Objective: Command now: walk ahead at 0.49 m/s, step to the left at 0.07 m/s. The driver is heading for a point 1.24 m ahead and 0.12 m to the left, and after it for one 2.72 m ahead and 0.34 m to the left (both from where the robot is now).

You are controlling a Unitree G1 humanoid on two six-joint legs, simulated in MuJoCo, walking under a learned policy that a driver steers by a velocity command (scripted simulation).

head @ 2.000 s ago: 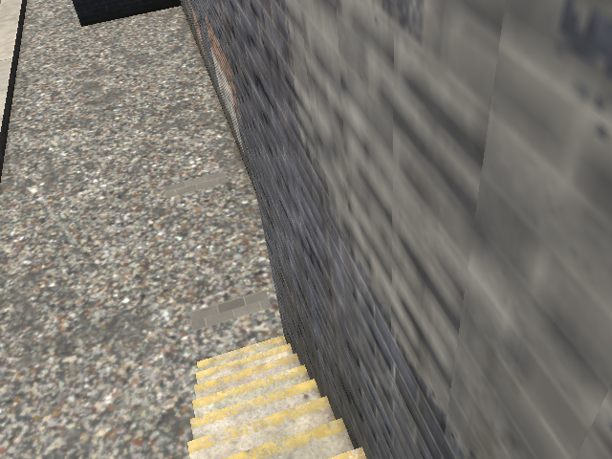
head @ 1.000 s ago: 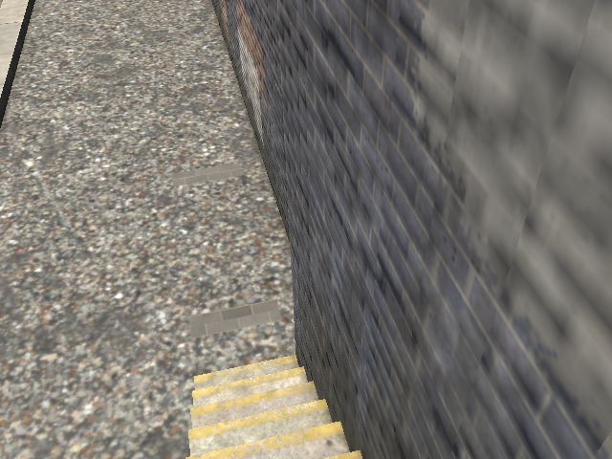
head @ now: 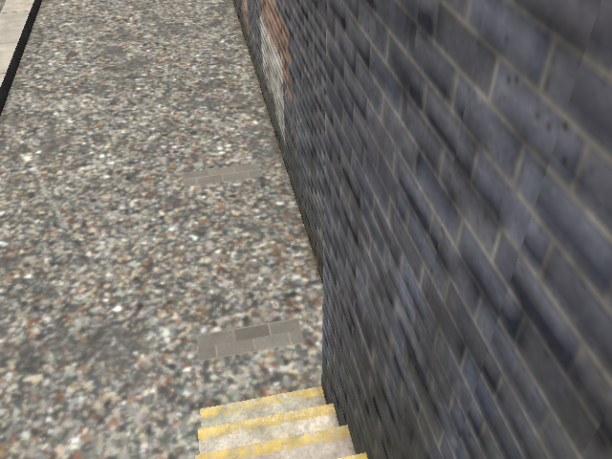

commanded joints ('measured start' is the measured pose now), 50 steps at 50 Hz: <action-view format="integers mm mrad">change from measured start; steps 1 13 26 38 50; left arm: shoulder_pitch -142 512 341 509 246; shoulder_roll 49 166 81 66 39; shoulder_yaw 1 29 -41 41 19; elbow -86 87 84 102 38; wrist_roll -23 -61 -102 22 20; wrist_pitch -46 -91 -180 -54 45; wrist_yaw -7 -7 117 56 45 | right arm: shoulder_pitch -32 61 -425 86 -142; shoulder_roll -96 -77 -73 -171 -154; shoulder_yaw -14 -46 -22 -65 -35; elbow -59 -92 -251 -45 -71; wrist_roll -22 -56 -78 17 -7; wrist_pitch -5 152 212 64 -9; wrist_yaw -11 -58 9 41 19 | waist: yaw -30 71 37 66 158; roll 69 -106 -93 288 154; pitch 258 -58 165 -15 118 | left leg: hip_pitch -224 -842 -513 499 -331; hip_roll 195 -17 70 243 297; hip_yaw -274 -77 -240 -145 -355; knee -178 1205 126 -141 -352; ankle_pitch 208 -350 1137 1421 605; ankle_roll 168 47 -65 -65 116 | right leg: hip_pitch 75 1007 206 -362 -85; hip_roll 5 -392 -192 26 45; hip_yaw -52 161 83 -173 -5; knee -200 -103 -7 1348 540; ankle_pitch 20 104 -879 -1479 -292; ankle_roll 14 -134 -137 -99 38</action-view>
